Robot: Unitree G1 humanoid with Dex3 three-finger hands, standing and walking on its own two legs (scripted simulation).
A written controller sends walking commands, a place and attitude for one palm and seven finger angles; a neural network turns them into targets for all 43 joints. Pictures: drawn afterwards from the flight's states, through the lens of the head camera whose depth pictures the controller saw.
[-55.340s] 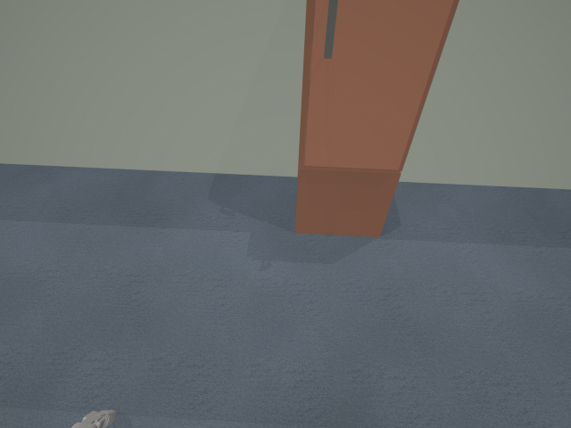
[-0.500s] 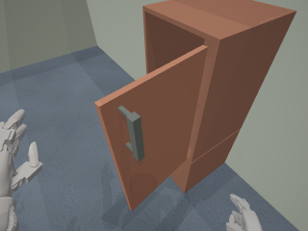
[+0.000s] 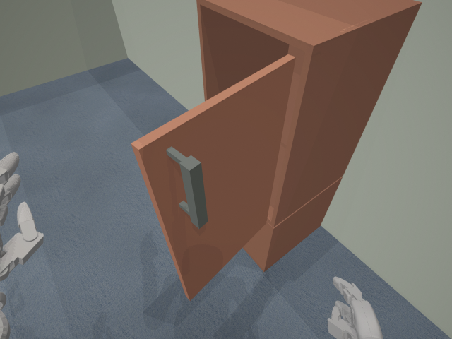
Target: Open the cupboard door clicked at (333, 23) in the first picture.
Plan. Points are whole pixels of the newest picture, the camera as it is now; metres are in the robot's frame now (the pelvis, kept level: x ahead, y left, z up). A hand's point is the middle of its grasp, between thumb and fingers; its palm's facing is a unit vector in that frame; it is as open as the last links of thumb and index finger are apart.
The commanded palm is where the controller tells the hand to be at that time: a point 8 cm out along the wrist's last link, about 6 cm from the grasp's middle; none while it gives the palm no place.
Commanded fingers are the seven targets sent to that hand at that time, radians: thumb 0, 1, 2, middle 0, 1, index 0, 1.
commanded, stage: step back with the hand held close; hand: left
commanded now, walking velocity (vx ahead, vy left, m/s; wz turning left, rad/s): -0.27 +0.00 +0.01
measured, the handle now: (187, 189) +0.30 +0.10 +0.14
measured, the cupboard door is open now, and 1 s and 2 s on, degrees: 99 99 99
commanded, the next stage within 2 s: stop stepping back and stand still in 1.02 s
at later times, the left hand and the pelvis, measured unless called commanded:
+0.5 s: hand out of the picture +0.13 +0.29 +0.15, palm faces +0.46 -0.73 -0.50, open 7.4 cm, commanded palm +0.07 +0.32 +0.17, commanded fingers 0.00 0.90 0.90 -0.20 -0.30 -0.20 -0.30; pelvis -0.07 +0.02 -0.03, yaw +0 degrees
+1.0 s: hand out of the picture +0.08 +0.25 +0.16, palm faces +0.38 -0.82 -0.43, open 7.4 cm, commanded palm +0.00 +0.30 +0.17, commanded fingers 0.00 0.90 0.90 -0.20 -0.30 -0.20 -0.30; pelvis -0.15 +0.00 +0.00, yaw -3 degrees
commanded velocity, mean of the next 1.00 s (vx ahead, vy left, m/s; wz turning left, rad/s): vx -0.32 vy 0.00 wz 0.02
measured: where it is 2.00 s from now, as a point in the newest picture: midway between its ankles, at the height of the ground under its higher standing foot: outside the picture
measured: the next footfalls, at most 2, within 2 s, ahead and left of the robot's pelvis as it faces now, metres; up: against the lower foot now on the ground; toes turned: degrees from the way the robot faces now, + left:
right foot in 1.04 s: -0.20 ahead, -0.11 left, +0.00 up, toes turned -5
left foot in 1.22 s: -0.09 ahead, +0.08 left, +0.00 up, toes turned -2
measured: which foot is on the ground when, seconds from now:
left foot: down 0.00-1.00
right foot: down 0.00-0.68, up 0.70-1.00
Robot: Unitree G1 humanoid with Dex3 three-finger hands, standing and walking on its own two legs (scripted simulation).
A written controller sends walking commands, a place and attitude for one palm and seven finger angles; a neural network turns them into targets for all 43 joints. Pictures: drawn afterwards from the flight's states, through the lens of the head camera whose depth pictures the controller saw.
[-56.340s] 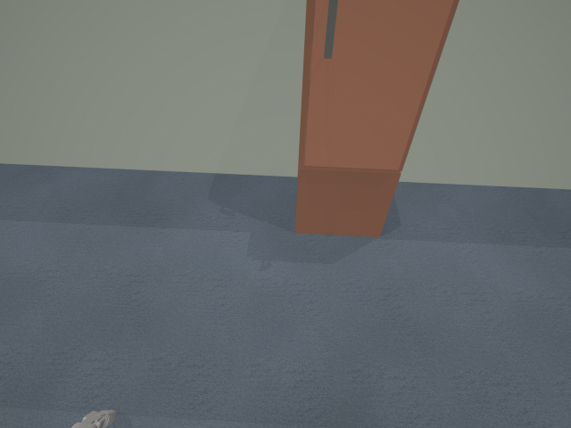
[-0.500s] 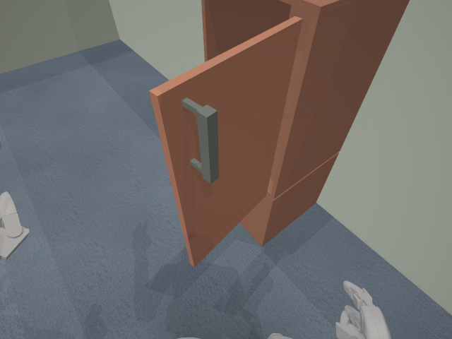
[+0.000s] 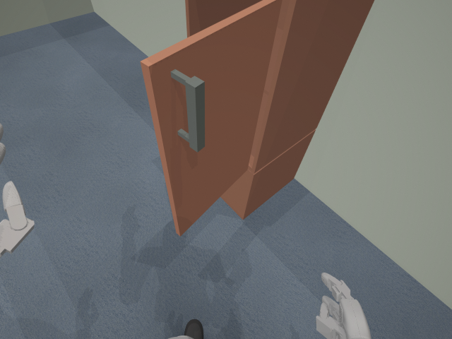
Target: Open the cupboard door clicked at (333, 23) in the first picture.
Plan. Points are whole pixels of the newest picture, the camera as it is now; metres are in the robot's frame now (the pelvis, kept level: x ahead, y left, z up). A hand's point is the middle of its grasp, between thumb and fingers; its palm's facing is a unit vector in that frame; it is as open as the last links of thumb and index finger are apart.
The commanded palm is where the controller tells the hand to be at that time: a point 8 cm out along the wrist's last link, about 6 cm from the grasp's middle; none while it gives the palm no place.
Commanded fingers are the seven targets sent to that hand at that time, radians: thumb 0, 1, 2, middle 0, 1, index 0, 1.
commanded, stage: step back with the hand held close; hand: left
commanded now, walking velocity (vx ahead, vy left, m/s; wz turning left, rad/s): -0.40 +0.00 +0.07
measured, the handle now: (188, 113) +0.45 +0.11 +0.15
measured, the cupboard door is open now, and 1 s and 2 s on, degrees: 99 99 99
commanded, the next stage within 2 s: stop stepping back and stand still in 0.02 s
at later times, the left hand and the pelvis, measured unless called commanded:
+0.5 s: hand (13, 337) +0.11 +0.22 +0.16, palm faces +0.37 -0.80 -0.48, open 7.4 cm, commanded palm +0.07 +0.27 +0.17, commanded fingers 0.00 0.90 0.90 -0.20 -0.30 -0.20 -0.30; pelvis -0.08 -0.03 +0.00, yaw -1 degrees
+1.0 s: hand out of the picture +0.08 +0.27 +0.16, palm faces +0.42 -0.78 -0.46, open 7.4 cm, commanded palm +0.02 +0.30 +0.17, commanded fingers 0.00 0.90 0.90 -0.20 -0.30 -0.20 -0.30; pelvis -0.12 +0.00 +0.00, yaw +0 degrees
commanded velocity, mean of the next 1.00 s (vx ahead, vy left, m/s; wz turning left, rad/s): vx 0.05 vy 0.03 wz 0.01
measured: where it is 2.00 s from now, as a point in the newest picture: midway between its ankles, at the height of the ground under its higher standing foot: outside the picture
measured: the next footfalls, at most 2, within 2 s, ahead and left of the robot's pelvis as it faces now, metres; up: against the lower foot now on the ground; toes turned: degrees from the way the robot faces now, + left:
right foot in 0.04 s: -0.05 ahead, -0.12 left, +0.00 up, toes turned -2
left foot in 0.22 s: +0.05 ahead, +0.07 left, +0.00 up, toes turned +0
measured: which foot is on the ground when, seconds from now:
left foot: down 0.00-0.04, up 0.06-0.20, down 0.22-0.40, up 0.42-0.60, down 0.62-1.00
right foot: up 0.00-0.02, down 0.04-1.00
